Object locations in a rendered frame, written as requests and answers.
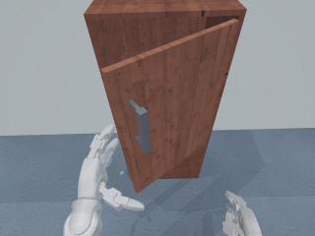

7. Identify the robot left forearm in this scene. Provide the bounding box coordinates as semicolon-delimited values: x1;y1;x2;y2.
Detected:
63;198;102;236

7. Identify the right robot hand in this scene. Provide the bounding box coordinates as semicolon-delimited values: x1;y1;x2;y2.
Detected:
222;191;262;236

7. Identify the cupboard door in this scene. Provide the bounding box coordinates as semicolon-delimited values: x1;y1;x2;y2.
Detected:
100;19;239;194

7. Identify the left robot hand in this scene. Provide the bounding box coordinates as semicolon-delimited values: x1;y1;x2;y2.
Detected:
78;124;145;211

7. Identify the handle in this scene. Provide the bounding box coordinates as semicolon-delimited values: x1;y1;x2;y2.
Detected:
128;99;152;154

